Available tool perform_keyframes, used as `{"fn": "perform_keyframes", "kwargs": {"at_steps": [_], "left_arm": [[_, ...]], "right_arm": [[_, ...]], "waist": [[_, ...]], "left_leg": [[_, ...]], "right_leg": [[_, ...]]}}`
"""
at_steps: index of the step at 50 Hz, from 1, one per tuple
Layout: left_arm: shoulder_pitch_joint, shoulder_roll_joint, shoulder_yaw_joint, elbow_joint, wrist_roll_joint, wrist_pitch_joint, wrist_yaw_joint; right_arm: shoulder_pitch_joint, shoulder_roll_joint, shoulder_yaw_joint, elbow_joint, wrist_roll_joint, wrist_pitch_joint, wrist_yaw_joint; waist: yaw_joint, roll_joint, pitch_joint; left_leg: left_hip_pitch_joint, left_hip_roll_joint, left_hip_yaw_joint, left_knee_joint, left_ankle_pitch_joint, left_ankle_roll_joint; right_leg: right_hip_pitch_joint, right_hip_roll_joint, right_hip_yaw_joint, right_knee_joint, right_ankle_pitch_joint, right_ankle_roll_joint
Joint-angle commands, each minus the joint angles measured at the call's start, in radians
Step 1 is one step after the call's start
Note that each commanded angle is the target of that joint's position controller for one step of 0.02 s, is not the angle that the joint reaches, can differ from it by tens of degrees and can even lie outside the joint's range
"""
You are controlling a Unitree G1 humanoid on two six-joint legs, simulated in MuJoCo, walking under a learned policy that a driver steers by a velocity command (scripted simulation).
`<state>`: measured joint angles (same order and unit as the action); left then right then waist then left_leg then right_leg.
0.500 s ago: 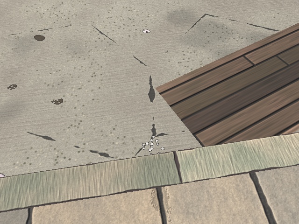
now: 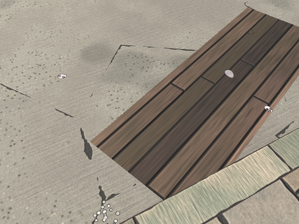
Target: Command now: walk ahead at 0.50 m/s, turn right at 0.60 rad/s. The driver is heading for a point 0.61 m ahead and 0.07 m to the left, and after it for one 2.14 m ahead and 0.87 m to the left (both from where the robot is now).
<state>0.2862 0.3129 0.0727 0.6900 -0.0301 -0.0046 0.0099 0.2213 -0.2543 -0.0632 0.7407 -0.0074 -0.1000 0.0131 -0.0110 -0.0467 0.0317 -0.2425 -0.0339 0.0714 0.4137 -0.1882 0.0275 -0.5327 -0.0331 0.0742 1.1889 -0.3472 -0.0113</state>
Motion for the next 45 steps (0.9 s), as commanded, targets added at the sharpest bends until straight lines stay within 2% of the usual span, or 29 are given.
{"fn": "perform_keyframes", "kwargs": {"at_steps": [1,5,8,11,13,14,15,16,17,18,19,20,21,23,26,27,29,30,31,32,33,34,37,38,39,40,42,44,45], "left_arm": [[-0.025,0.043,0.013,-0.094,0.003,-0.003,-0.004],[-0.095,0.016,-0.004,-0.103,0.009,-0.016,-0.017],[-0.192,-0.001,-0.018,-0.119,0.013,-0.033,-0.035],[-0.262,0.015,-0.017,-0.148,0.010,-0.038,-0.048],[-0.241,0.045,-0.004,-0.150,0.015,-0.039,-0.051],[-0.157,0.070,0.012,-0.128,0.020,-0.039,-0.050],[-0.001,0.118,0.040,-0.076,0.020,-0.036,-0.043],[0.172,0.197,0.067,-0.043,0.021,-0.028,-0.026],[0.172,0.286,0.071,-0.042,0.023,-0.029,-0.023],[0.173,0.192,0.047,-0.054,0.020,-0.038,-0.029],[0.123,0.144,0.031,-0.045,0.025,-0.046,-0.032],[0.068,0.116,0.022,-0.041,0.025,-0.052,-0.032],[0.015,0.087,0.016,-0.039,0.031,-0.057,-0.034],[-0.036,0.050,0.009,-0.039,0.042,-0.077,-0.036],[-0.037,0.063,0.018,-0.008,0.049,-0.102,-0.029],[-0.036,0.071,0.021,0.000,0.051,-0.104,-0.021],[-0.028,0.087,0.028,0.017,0.052,-0.107,-0.011],[-0.030,0.091,0.028,0.012,0.055,-0.111,-0.009],[-0.009,0.096,0.033,0.024,0.060,-0.115,-0.003],[-0.012,0.088,0.028,0.021,0.056,-0.118,-0.003],[-0.007,0.089,0.030,0.026,0.050,-0.119,-0.001],[0.031,0.086,0.034,0.049,0.041,-0.117,0.011],[0.092,0.090,0.047,0.068,0.038,-0.098,0.027],[0.080,0.089,0.048,0.058,0.037,-0.087,0.033],[0.101,0.091,0.050,0.061,0.036,-0.080,0.036],[0.104,0.086,0.048,0.065,0.025,-0.073,0.047],[0.101,0.095,0.048,0.055,0.019,-0.066,0.054],[0.084,0.111,0.044,0.038,0.012,-0.060,0.055],[0.096,0.114,0.042,0.035,0.008,-0.057,0.054]], "right_arm": [[-0.006,-0.129,-0.034,-0.033,0.006,-0.020,-0.005],[0.012,-0.162,-0.042,-0.001,0.006,-0.013,-0.002],[0.045,-0.186,-0.044,0.026,0.022,0.000,-0.001],[0.101,-0.219,-0.050,0.064,0.039,0.017,-0.001],[0.105,-0.241,-0.054,0.081,0.048,0.031,-0.003],[0.091,-0.247,-0.053,0.086,0.052,0.037,-0.006],[0.096,-0.221,-0.040,0.091,0.049,0.041,-0.009],[0.099,-0.169,-0.016,0.069,0.020,0.037,-0.012],[0.197,-0.050,0.022,0.034,0.004,0.017,-0.003],[0.139,-0.154,0.000,0.050,0.037,-0.001,0.004],[0.064,-0.187,-0.011,0.021,0.066,-0.007,0.009],[0.036,-0.177,-0.008,0.019,0.056,-0.009,0.005],[0.028,-0.170,-0.013,0.023,0.039,-0.004,0.001],[0.081,-0.146,-0.015,0.045,0.041,0.025,0.003],[0.048,-0.111,-0.013,0.034,0.039,0.058,-0.007],[0.015,-0.110,-0.014,0.020,0.030,0.056,-0.006],[-0.009,-0.081,-0.005,0.012,0.016,0.049,0.004],[-0.016,-0.083,-0.007,0.014,0.014,0.044,0.011],[0.002,-0.084,-0.011,0.025,0.011,0.042,0.016],[-0.021,-0.110,-0.022,0.015,0.022,0.038,0.020],[-0.062,-0.106,-0.020,0.001,0.021,0.036,0.023],[-0.097,-0.105,-0.024,-0.014,0.025,0.030,0.028],[-0.160,-0.102,-0.025,-0.052,0.021,0.028,0.051],[-0.207,-0.093,-0.021,-0.075,0.027,0.031,0.065],[-0.250,-0.072,-0.014,-0.089,0.024,0.033,0.078],[-0.257,-0.064,-0.010,-0.099,0.024,0.035,0.092],[-0.245,-0.050,-0.009,-0.097,0.016,0.043,0.108],[-0.126,-0.092,-0.032,-0.058,0.007,0.050,0.099],[-0.018,-0.129,-0.054,-0.022,0.001,0.046,0.084]], "waist": [[-0.002,0.140,-0.005],[-0.020,0.105,-0.005],[-0.055,0.097,0.024],[-0.064,0.108,0.046],[-0.030,0.126,0.024],[0.030,0.131,-0.029],[0.105,0.118,-0.124],[0.175,0.027,-0.248],[0.077,-0.223,-0.359],[0.137,-0.117,-0.385],[0.129,-0.100,-0.228],[0.097,-0.051,-0.153],[0.065,-0.039,-0.104],[0.013,-0.048,-0.085],[0.002,-0.016,-0.021],[0.005,0.001,0.000],[0.011,-0.010,-0.014],[0.014,0.010,-0.026],[0.018,0.017,-0.045],[0.019,0.037,-0.018],[0.035,0.019,0.003],[0.047,0.008,0.028],[0.079,0.015,0.057],[0.090,0.050,0.097],[0.116,0.047,0.101],[0.115,0.041,0.111],[0.121,0.036,0.085],[0.074,0.047,0.026],[0.031,0.038,-0.044]], "left_leg": [[0.118,0.295,-0.239,-0.250,0.096,0.173],[0.147,0.276,-0.113,-0.263,0.215,0.172],[0.140,0.261,-0.036,-0.267,0.227,0.157],[0.218,0.305,-0.040,-0.244,0.260,0.149],[0.271,0.322,-0.030,-0.170,0.426,0.131],[0.267,0.305,0.003,-0.063,0.583,0.109],[0.201,0.260,0.052,0.122,0.654,0.077],[-0.014,0.213,0.079,0.430,0.387,0.030],[-0.366,0.030,0.012,0.770,-0.360,-0.027],[-0.462,0.050,-0.151,0.896,-0.405,-0.020],[-0.539,0.091,-0.144,0.912,-0.336,-0.006],[-0.515,0.135,-0.137,0.859,-0.247,0.000],[-0.477,0.162,-0.140,0.801,-0.179,-0.004],[-0.372,0.182,-0.162,0.755,-0.096,-0.013],[-0.404,0.171,-0.188,0.661,-0.010,-0.036],[-0.419,0.158,-0.201,0.587,0.053,-0.040],[-0.380,0.143,-0.167,0.468,0.202,-0.040],[-0.343,0.129,-0.136,0.448,0.300,-0.039],[-0.348,0.136,-0.148,0.494,0.353,-0.032],[-0.380,0.129,-0.161,0.435,0.406,-0.022],[-0.385,0.125,-0.148,0.400,0.424,-0.013],[-0.479,0.140,-0.208,0.385,0.440,-0.002],[-0.670,0.141,-0.222,0.362,0.340,0.022],[-0.648,0.133,-0.175,0.234,0.378,0.016],[-0.575,0.125,-0.120,0.188,0.437,0.008],[-0.507,0.127,-0.123,0.106,0.530,0.000],[-0.363,0.080,-0.064,0.053,0.551,-0.015],[-0.264,0.043,-0.028,-0.001,0.486,-0.010],[-0.122,0.003,0.005,-0.015,0.482,0.005]], "right_leg": [[-0.179,-0.082,0.035,-0.065,0.058,0.015],[-0.162,-0.079,0.019,-0.290,0.233,0.017],[-0.084,-0.053,-0.046,-0.473,0.327,0.004],[-0.066,-0.036,-0.069,-0.567,0.273,-0.022],[0.006,-0.004,-0.098,-0.620,0.197,-0.053],[0.142,0.029,-0.127,-0.661,0.208,-0.075],[0.374,0.064,-0.149,-0.682,0.243,-0.101],[0.670,-0.087,0.051,-0.651,0.259,-0.160],[0.892,-0.330,0.579,-0.789,0.044,-0.324],[0.877,-0.359,0.662,-0.873,-0.048,-0.333],[0.769,-0.326,0.492,-0.878,0.021,-0.292],[0.645,-0.281,0.360,-0.885,0.124,-0.256],[0.538,-0.244,0.271,-0.909,0.196,-0.235],[0.423,-0.216,0.166,-0.975,0.264,-0.224],[0.365,-0.215,0.053,-1.041,0.339,-0.219],[0.359,-0.204,0.009,-1.046,0.389,-0.208],[0.369,-0.171,-0.090,-1.036,0.465,-0.188],[0.357,-0.157,-0.131,-1.020,0.467,-0.183],[0.387,-0.196,-0.127,-0.988,0.500,-0.191],[0.393,-0.175,-0.149,-0.973,0.450,-0.178],[0.397,-0.182,-0.160,-0.969,0.434,-0.172],[0.486,-0.218,-0.136,-0.932,0.413,-0.162],[0.671,-0.284,-0.108,-0.846,0.448,-0.161],[0.623,-0.245,-0.163,-0.829,0.370,-0.137],[0.576,-0.236,-0.189,-0.806,0.325,-0.129],[0.531,-0.220,-0.216,-0.753,0.297,-0.105],[0.478,-0.210,-0.241,-0.657,0.365,-0.082],[0.518,-0.218,-0.235,-0.447,0.543,-0.063],[0.492,-0.210,-0.246,-0.264,0.609,-0.047]]}}
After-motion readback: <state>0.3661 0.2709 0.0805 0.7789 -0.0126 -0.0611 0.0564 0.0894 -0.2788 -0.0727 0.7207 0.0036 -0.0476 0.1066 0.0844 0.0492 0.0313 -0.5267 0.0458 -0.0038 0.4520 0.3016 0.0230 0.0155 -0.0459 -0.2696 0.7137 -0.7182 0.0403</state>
